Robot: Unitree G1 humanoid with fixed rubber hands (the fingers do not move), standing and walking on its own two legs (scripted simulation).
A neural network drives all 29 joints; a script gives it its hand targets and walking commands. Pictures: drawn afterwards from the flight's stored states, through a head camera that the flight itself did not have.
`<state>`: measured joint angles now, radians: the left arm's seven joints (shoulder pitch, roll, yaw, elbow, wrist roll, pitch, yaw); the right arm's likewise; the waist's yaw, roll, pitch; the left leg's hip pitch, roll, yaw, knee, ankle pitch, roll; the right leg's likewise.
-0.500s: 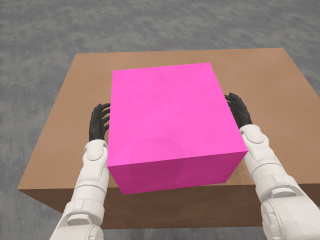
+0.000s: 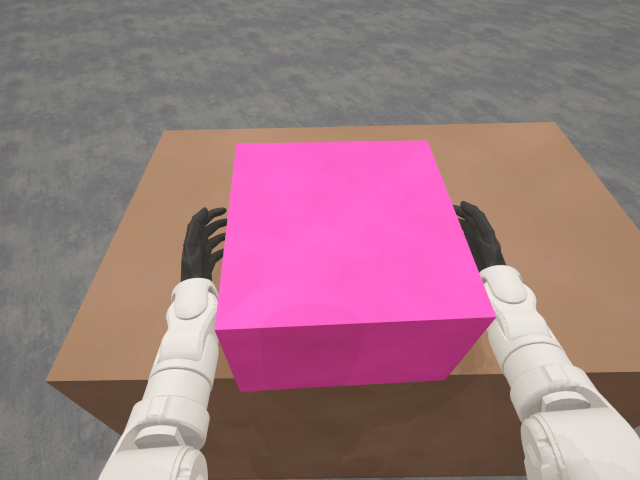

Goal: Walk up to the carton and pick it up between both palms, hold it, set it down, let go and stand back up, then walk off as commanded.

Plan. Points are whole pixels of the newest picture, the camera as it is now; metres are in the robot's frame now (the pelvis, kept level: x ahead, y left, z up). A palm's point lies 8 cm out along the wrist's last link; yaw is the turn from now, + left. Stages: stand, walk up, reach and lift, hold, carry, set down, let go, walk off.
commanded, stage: reach and lift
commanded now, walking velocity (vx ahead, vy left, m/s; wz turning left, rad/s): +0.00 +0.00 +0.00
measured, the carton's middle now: (338, 259) +0.41 +0.01 +0.05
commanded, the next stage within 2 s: hold in 1.84 s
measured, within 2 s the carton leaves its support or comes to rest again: neither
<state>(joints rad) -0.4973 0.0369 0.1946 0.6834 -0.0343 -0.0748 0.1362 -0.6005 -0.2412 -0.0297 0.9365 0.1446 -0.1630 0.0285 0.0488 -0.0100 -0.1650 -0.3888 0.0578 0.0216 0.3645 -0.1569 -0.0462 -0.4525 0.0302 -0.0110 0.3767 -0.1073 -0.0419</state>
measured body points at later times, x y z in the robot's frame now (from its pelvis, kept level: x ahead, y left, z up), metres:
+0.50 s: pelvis -0.01 +0.00 +0.00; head -0.03 +0.00 +0.45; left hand +0.37 +0.21 +0.13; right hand +0.39 -0.17 +0.12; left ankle +0.00 +0.15 -0.74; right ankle +0.04 -0.09 -0.74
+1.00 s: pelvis -0.01 +0.03 +0.00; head -0.02 +0.04 +0.45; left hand +0.40 +0.23 +0.15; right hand +0.40 -0.15 +0.14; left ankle +0.00 +0.16 -0.74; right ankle +0.04 -0.09 -0.74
